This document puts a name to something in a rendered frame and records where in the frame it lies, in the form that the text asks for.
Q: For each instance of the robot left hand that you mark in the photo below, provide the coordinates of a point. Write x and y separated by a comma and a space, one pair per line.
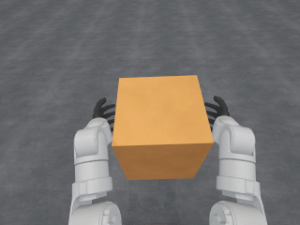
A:
99, 112

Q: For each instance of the robot right hand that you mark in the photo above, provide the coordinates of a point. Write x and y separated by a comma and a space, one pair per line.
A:
222, 109

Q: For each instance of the carton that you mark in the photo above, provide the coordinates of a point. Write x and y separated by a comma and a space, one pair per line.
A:
161, 129

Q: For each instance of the right robot forearm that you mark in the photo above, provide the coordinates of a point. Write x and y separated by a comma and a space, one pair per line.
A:
237, 157

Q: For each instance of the left robot forearm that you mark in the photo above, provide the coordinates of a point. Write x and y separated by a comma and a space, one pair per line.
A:
92, 177

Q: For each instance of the left robot upper arm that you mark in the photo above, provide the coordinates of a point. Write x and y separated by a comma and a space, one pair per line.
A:
99, 213

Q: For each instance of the right robot upper arm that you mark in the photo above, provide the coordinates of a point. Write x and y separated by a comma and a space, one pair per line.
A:
235, 213

